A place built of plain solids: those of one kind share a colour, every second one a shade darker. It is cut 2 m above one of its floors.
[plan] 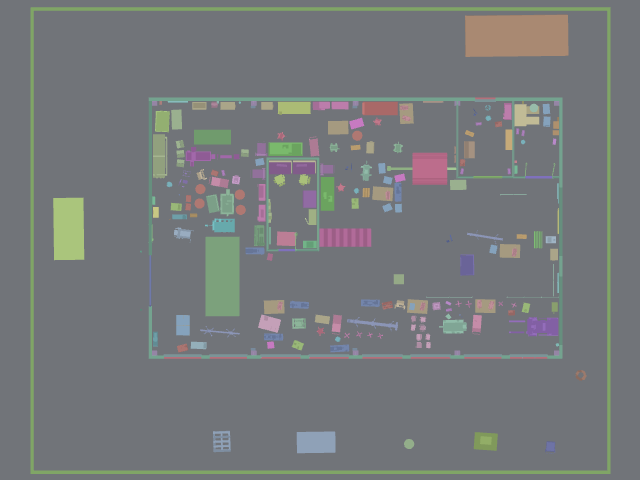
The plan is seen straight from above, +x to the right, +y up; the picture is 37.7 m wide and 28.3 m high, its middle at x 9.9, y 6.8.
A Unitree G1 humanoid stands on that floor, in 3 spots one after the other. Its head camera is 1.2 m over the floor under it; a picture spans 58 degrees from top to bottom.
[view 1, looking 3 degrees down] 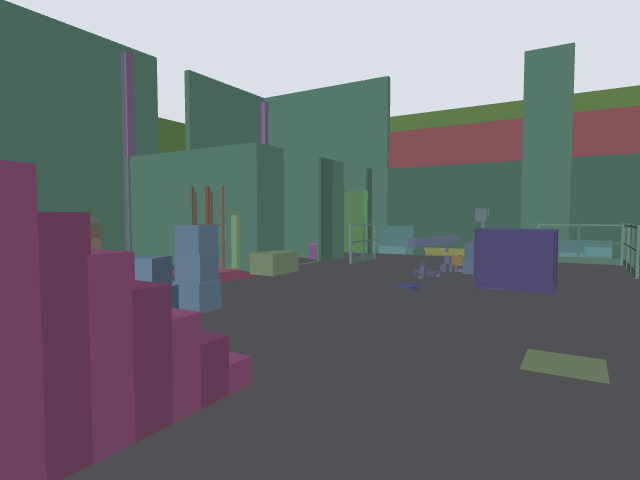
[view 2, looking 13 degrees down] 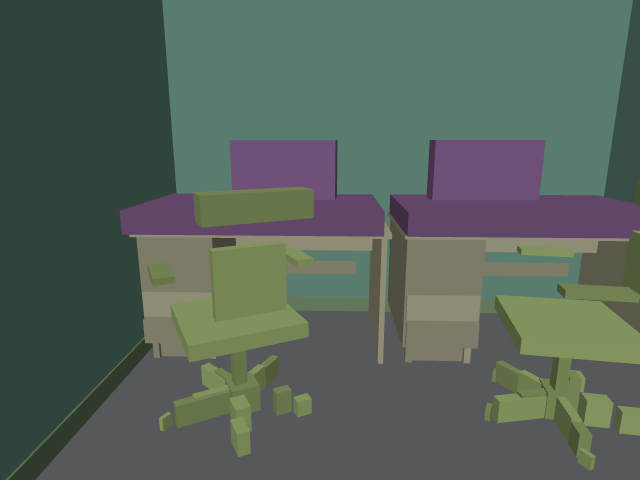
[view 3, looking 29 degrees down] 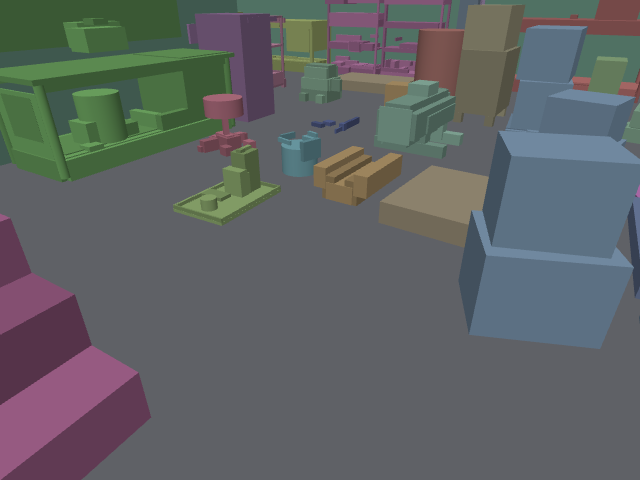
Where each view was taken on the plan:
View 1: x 10.55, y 4.40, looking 31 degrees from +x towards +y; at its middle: wall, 11.80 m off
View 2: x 7.95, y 8.60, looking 92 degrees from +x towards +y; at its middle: desk_works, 2.78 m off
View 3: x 13.89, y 6.94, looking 121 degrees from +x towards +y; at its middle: ground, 2.48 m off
